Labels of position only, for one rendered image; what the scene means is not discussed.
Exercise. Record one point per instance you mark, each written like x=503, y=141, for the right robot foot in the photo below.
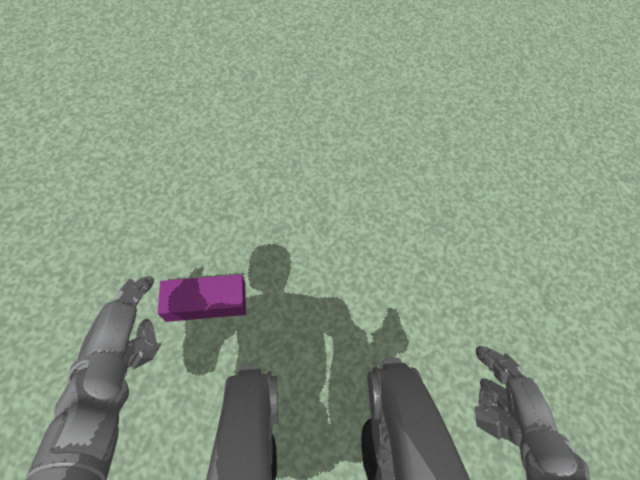
x=368, y=451

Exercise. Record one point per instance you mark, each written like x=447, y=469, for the right robot hand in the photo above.
x=521, y=406

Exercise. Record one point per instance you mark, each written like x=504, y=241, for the left robot arm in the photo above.
x=79, y=443

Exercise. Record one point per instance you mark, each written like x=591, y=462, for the carton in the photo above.
x=200, y=298

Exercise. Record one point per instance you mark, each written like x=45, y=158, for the left robot hand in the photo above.
x=111, y=329

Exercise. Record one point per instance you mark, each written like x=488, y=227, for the right robot arm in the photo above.
x=548, y=455

